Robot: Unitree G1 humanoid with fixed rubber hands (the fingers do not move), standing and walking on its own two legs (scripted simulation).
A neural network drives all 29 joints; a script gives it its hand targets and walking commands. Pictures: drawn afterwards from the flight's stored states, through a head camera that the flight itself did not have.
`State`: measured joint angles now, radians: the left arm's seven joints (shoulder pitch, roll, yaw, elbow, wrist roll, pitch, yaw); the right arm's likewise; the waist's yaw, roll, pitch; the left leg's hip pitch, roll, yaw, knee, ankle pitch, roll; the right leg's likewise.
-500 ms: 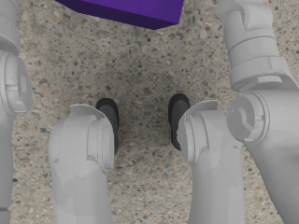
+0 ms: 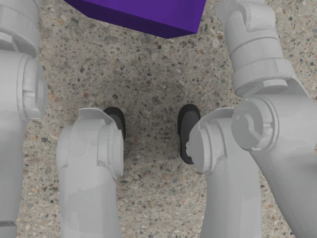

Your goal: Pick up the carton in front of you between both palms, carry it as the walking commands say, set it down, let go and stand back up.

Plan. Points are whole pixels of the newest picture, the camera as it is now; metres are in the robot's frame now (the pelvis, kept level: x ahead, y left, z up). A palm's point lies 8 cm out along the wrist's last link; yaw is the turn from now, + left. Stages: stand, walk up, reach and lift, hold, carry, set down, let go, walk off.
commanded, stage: reach and lift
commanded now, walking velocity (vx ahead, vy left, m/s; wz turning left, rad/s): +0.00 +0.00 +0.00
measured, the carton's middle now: out of the picture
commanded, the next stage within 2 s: none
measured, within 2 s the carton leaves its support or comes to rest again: leaves its support in 0.32 s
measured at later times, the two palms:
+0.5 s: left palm out of the picture +0.56 +0.22 -0.11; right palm out of the picture +0.54 -0.08 -0.10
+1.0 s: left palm out of the picture +0.50 +0.21 +0.06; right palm out of the picture +0.51 -0.09 +0.07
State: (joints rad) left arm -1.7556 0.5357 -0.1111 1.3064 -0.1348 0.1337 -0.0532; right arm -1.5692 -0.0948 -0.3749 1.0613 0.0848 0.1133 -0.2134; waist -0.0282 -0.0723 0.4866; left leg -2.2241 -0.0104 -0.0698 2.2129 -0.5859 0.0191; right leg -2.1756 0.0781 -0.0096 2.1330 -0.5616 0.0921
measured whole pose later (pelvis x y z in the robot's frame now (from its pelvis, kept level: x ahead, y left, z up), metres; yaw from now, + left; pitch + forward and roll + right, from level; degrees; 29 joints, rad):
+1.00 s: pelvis +0.00 -0.02 +0.12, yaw +6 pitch +43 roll -3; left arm -1.18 0.14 0.35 0.80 0.26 0.42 -0.04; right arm -1.05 0.13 -0.61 0.55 -0.21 0.37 -0.14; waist -0.02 -0.05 -0.11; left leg -2.01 -0.10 -0.09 1.73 -0.47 -0.04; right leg -1.98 0.13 0.08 1.71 -0.49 0.09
